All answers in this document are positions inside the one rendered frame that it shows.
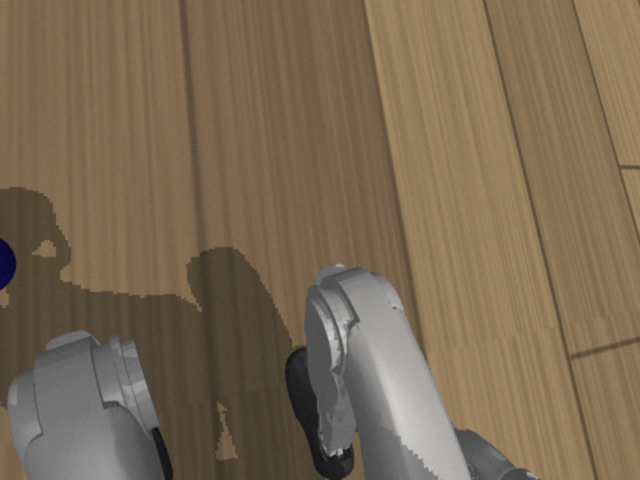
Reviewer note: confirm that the right robot foot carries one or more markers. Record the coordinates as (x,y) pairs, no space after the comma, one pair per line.
(304,404)

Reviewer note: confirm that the ball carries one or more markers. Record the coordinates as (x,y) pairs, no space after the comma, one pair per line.
(7,264)

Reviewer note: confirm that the right robot hand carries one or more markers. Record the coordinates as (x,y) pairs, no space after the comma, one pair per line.
(483,460)

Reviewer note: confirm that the left robot foot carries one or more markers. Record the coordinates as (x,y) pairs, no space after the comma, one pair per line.
(163,454)

